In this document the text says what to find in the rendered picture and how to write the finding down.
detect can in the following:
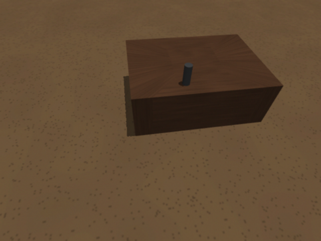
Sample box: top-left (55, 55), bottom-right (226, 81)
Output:
top-left (182, 63), bottom-right (193, 86)

